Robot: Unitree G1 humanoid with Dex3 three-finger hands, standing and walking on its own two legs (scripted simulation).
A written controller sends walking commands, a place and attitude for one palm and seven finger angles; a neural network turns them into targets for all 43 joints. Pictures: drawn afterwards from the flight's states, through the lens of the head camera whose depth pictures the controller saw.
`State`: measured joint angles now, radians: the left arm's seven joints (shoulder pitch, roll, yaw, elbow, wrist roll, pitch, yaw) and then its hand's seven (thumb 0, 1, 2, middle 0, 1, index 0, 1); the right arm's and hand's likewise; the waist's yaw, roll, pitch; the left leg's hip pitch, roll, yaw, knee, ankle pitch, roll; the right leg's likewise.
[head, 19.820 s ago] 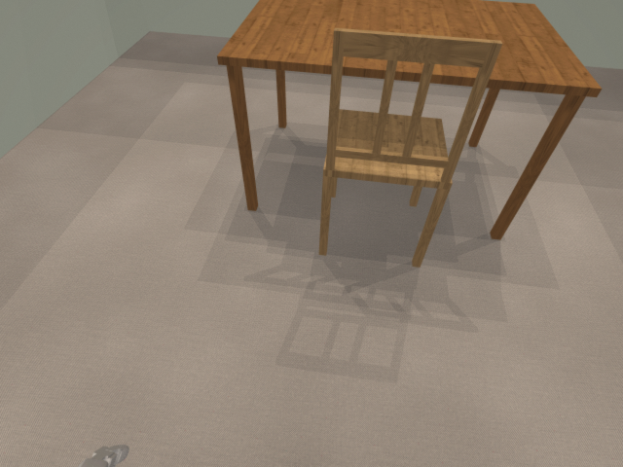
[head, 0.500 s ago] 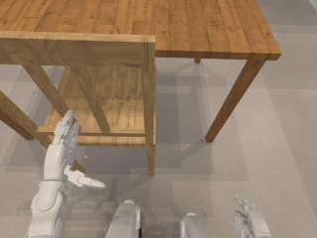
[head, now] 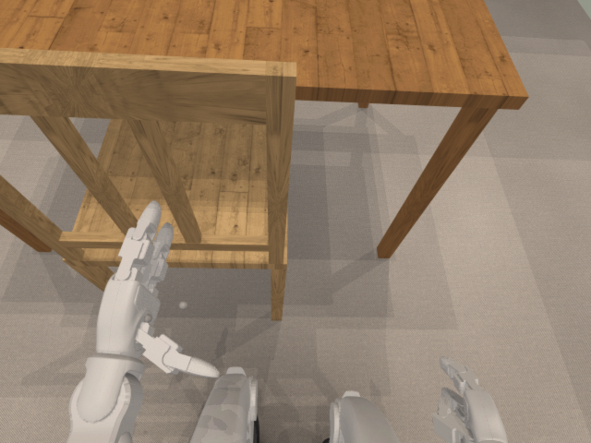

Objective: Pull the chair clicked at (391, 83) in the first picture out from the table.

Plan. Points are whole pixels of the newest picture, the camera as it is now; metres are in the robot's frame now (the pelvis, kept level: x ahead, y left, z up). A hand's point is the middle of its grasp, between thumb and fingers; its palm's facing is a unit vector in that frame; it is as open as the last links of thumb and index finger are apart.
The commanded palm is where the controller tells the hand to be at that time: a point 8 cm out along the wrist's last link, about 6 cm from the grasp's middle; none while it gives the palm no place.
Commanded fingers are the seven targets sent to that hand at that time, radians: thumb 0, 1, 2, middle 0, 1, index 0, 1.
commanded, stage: aim the fingers beside a spindle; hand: left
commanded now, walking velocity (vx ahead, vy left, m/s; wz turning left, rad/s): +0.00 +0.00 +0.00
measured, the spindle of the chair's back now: (103, 190) +0.43 +0.29 +0.03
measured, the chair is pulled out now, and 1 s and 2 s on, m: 0.00 0.00 0.00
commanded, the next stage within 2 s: push the fingers through the gap in 0.36 s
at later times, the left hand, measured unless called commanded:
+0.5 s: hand (171, 291) +0.30 +0.17 +0.01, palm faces +0.05 -1.00 -0.03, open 16.9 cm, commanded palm +0.27 +0.22 +0.02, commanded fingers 0.00 -0.50 0.30 -0.06 -0.08 -0.06 -0.08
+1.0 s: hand (176, 263) +0.33 +0.17 +0.02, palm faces +0.06 -1.00 -0.03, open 17.0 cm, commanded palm +0.32 +0.23 +0.02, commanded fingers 0.00 -0.50 0.30 -0.06 -0.08 -0.06 -0.08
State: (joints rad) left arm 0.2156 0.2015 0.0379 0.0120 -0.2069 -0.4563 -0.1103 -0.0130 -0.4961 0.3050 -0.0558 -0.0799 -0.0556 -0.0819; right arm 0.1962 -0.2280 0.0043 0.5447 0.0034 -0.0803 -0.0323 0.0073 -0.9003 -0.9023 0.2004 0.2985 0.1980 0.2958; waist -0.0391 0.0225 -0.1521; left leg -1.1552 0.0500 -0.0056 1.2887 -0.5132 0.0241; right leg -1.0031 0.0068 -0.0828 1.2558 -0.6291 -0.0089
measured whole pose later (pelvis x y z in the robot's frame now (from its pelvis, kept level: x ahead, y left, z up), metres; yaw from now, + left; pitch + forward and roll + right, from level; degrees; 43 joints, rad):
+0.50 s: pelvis +0.00 -0.01 +0.00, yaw +1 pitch +22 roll -3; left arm 0.04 0.22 0.13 0.32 -0.20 -0.40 -0.13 0.00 -0.50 0.30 -0.06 -0.08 -0.06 -0.08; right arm 0.18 -0.25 0.03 0.55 0.02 -0.02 -0.01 0.01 -0.90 -0.90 0.20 0.30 0.20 0.30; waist -0.03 0.04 -0.18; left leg -1.16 0.04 -0.01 1.29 -0.51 0.02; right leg -1.01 0.00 -0.09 1.27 -0.64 -0.02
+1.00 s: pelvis +0.00 -0.01 +0.00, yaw +0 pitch +23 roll -3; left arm -0.05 0.23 0.17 0.30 -0.20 -0.47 -0.09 -0.01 -0.50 0.30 -0.06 -0.08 -0.03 -0.07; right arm 0.20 -0.24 0.01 0.59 -0.01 -0.05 -0.03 0.01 -0.90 -0.90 0.20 0.30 0.20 0.30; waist -0.05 0.03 -0.16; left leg -1.18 0.06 0.00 1.29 -0.51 0.02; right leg -1.04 0.02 -0.08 1.27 -0.62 -0.02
